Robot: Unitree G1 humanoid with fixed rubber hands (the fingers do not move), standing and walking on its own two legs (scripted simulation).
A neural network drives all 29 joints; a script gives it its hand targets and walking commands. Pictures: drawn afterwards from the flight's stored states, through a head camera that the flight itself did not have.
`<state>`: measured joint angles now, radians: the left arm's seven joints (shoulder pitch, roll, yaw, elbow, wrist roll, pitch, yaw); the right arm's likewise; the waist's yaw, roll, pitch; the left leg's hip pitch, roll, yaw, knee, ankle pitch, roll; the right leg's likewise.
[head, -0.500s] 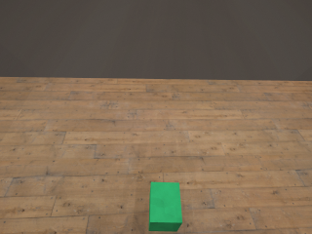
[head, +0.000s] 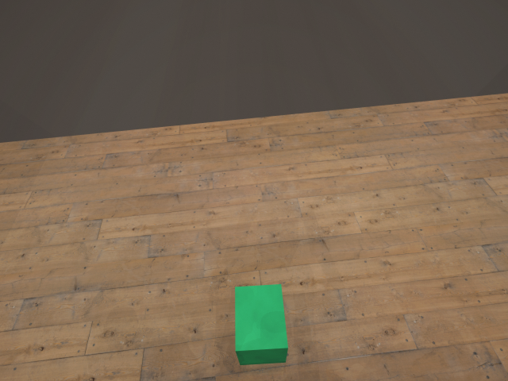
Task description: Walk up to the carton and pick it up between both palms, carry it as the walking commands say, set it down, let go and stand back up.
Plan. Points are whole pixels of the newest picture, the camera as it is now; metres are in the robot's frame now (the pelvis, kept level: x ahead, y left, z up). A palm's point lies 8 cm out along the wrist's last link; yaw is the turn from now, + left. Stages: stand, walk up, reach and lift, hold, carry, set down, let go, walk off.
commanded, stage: walk up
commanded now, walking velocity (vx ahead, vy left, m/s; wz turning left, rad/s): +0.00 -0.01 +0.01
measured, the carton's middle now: (260, 325) +0.41 +0.03 -0.67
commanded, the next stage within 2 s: stand in 1.96 s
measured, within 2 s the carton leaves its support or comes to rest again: neither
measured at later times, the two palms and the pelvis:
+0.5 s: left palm out of the picture +0.00 +0.22 -0.12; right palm out of the picture -0.01 -0.27 -0.13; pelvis -0.01 -0.03 +0.01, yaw +1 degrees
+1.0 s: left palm out of the picture -0.02 +0.31 -0.15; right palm out of the picture +0.03 -0.15 -0.12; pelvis -0.01 +0.07 +0.01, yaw +1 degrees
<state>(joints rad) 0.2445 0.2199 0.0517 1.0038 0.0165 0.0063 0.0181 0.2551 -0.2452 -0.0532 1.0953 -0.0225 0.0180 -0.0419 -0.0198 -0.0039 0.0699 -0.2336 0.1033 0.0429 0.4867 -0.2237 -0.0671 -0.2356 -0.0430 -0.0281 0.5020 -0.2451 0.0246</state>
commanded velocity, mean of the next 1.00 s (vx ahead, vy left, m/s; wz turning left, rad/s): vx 0.01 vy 0.04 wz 0.01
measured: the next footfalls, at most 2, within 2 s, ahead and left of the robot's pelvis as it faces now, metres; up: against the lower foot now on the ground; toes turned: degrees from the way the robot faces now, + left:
left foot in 0.28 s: +0.02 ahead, +0.09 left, +0.00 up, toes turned +3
left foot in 0.76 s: +0.03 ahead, +0.19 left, +0.00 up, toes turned +4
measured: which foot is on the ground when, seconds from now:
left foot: down 0.00-0.00, up 0.02-0.26, down 0.28-0.42, up 0.44-0.74, down 0.76-1.00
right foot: down 0.00-0.76, up 0.78-1.00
